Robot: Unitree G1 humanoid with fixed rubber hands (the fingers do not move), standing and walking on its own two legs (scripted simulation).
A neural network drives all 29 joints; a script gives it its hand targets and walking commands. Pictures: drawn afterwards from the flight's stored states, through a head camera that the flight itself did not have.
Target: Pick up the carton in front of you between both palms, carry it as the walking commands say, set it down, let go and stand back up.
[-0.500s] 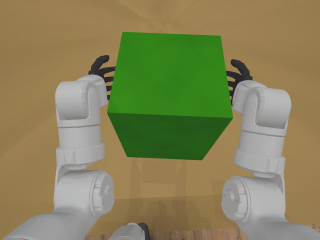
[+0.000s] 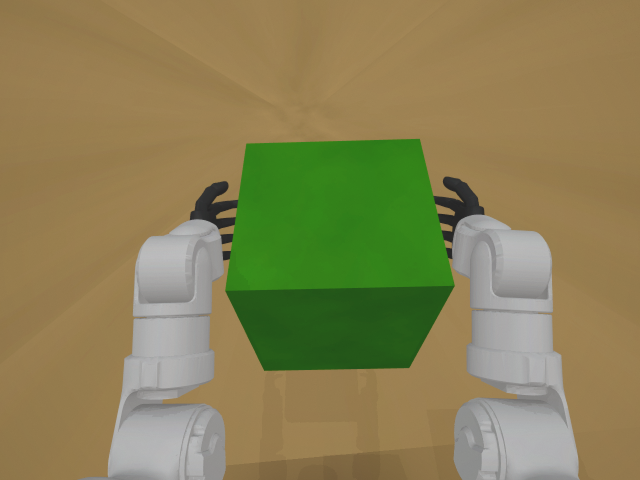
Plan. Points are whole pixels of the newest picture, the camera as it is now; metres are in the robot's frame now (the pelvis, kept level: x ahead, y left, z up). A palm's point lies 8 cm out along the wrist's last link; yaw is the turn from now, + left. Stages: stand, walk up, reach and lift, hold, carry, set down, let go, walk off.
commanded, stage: carry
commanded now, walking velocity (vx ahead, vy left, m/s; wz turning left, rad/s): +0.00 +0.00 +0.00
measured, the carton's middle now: (334, 265) +0.37 -0.01 +0.04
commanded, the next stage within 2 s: none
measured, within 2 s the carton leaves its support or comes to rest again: neither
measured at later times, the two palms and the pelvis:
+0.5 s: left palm (176, 140) +0.46 +0.18 +0.17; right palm (430, 145) +0.45 -0.12 +0.17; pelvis +0.09 +0.03 +0.00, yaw +1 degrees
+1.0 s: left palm (211, 36) +0.70 +0.18 +0.18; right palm (402, 24) +0.74 -0.12 +0.18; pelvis +0.33 +0.00 +0.02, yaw +1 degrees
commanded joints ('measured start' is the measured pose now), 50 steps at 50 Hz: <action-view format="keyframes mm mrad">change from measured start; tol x32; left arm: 1 -738 -985 -679 -90 -446 -11 -231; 50 -1029 -996 -626 -132 -541 123 -224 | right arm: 1 -655 1129 665 -53 435 -14 247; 50 -833 955 518 -98 300 103 167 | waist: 1 30 -126 -557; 15 53 -131 -395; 18 -38 273 -383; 32 33 155 -444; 36 113 -301 -641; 50 106 -125 -499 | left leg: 1 143 27 -3 -148 235 -1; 4 264 130 -61 -49 522 50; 14 -142 -22 49 54 -89 86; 21 642 327 -490 -190 422 295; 33 243 135 42 122 937 92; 36 -351 -99 -77 768 -135 30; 50 -501 16 18 368 81 46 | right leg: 1 348 -215 108 43 838 -47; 9 181 -211 266 -129 -192 -84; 14 266 -309 367 -111 14 -156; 20 -585 -26 31 581 -375 23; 29 -405 -26 -46 332 -43 42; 33 216 101 -190 70 60 -24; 36 619 -365 802 -194 17 -251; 50 490 -239 233 -114 444 -170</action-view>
